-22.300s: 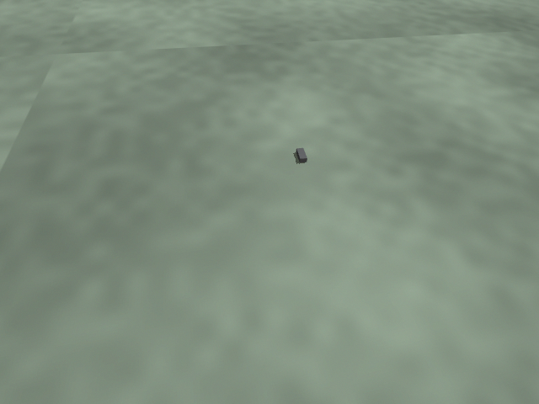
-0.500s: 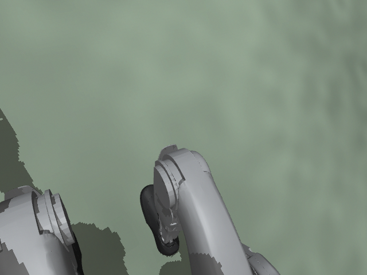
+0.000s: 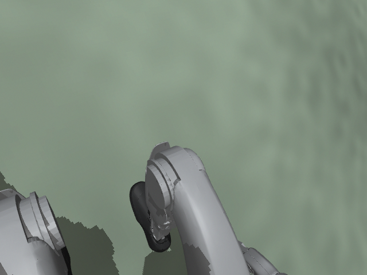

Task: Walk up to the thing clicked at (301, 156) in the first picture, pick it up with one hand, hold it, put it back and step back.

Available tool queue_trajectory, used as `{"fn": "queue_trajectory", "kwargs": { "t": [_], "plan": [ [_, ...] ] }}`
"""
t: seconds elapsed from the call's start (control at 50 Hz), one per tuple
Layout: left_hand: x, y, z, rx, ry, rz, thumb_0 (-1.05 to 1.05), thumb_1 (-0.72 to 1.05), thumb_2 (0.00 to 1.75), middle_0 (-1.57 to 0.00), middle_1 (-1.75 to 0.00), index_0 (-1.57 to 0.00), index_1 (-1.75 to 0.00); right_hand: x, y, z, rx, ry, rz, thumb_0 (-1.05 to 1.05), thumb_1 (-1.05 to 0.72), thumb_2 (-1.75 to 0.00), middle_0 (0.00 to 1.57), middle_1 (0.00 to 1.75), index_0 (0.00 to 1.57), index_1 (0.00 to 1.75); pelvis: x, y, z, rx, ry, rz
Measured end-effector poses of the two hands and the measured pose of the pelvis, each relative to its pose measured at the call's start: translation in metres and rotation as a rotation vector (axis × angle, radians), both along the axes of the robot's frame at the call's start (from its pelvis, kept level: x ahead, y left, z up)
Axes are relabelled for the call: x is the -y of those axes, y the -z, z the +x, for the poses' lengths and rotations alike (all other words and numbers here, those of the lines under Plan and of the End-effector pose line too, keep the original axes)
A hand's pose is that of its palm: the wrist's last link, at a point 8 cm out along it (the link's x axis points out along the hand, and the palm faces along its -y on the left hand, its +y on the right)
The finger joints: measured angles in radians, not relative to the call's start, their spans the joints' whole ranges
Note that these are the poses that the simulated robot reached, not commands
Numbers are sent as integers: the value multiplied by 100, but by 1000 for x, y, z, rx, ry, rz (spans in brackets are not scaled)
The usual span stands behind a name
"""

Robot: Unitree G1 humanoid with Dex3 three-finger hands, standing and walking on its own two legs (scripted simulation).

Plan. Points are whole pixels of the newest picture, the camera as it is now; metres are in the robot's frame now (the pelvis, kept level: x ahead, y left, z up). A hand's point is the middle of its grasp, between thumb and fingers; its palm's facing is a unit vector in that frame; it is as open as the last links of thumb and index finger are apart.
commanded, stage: rest palm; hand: left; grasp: from above
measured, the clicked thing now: out of the picture +0.48 +0.34 -0.29
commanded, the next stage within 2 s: close in 0.82 s
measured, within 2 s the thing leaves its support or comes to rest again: neither
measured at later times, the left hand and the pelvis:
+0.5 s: hand out of the picture +0.46 +0.31 -0.27, palm faces -0.45 -0.18 -0.88, open 12.5 cm; pelvis +0.00 +0.00 +0.00, yaw -1 degrees
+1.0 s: hand out of the picture +0.45 +0.32 -0.26, palm faces -0.45 -0.18 -0.87, open 12.2 cm; pelvis -0.01 +0.00 +0.01, yaw -2 degrees
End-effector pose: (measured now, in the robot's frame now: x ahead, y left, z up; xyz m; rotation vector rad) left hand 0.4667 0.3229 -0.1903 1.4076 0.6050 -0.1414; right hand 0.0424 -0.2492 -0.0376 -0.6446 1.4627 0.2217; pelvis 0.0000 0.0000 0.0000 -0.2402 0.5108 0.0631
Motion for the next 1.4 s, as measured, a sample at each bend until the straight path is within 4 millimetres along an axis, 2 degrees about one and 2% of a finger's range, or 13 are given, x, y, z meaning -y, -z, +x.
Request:
{"fn": "queue_trajectory", "kwargs": {
  "t": [0.18, 0.5, 0.68, 0.94, 1.4],
  "plan": [
    [0, 6, -2, 0, 1, -2, 0, -23, 74, -33, -72, -32, -72, -2, -1, 3, 3, -27, 15, 0, -90, -89, 20, 30, 20, 30, -1, 0, -2, 12, 3, -6],
    [7, 18, -4, -4, 10, 0, 0, -22, 72, -33, -73, -33, -73, -6, -8, -12, -39, -25, 20, 0, -90, -90, 20, 30, 20, 30, -1, -3, -4, 22, 11, -15],
    [11, 18, -1, 10, 8, 2, 0, -22, 72, -34, -73, -33, -73, -5, -14, -13, -40, -30, 13, 0, -91, -90, 20, 30, 20, 30, -2, -5, -5, 26, 15, -22],
    [2, 17, -9, -24, -19, 8, 0, -19, 70, -34, -73, -34, -73, -4, -16, -10, -28, -34, 11, 0, -91, -90, 20, 30, 19, 30, -2, -7, -6, 27, 13, -24],
    [2, 15, -1, 9, -10, 15, 0, 7, 50, -51, -66, -53, -61, -12, -18, -10, -21, -45, 15, 0, -90, -89, 20, 30, 20, 30, -4, -9, -8, 29, 16, -33]
  ]
}}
